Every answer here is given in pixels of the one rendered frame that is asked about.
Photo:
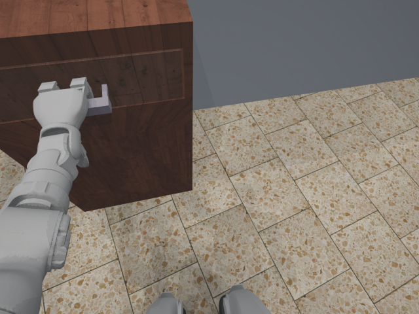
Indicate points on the left robot upper arm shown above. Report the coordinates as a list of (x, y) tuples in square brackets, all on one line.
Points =
[(32, 243)]

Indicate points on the left robot forearm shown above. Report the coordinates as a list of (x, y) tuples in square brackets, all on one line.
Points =
[(50, 173)]

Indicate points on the robot right thigh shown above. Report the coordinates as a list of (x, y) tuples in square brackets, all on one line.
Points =
[(243, 301)]

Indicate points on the left robot shin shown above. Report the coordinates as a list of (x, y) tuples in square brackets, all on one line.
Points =
[(167, 295)]

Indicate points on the cabinet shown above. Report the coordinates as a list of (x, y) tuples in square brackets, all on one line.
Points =
[(137, 152)]

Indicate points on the robot left hand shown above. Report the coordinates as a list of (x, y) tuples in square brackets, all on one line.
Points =
[(67, 106)]

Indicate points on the handle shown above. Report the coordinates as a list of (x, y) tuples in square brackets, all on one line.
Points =
[(100, 105)]

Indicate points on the drawer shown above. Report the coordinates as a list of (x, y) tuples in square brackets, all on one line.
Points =
[(131, 78)]

